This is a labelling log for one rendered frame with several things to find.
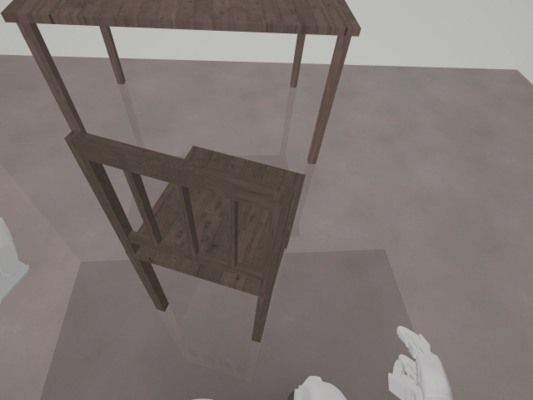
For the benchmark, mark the robot right hand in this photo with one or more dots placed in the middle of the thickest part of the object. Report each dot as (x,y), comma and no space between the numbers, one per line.
(425,378)

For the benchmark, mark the robot left hand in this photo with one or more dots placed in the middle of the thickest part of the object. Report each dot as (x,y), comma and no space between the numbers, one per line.
(12,271)

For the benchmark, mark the robot right shin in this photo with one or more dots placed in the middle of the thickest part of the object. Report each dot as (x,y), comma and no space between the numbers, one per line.
(313,378)

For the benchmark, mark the chair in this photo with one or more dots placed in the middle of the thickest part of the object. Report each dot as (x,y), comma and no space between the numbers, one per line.
(221,218)

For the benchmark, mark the robot right thigh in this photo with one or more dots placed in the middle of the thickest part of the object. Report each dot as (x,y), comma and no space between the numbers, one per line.
(317,390)

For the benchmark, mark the table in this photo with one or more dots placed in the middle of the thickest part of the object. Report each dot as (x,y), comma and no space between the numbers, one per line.
(301,17)

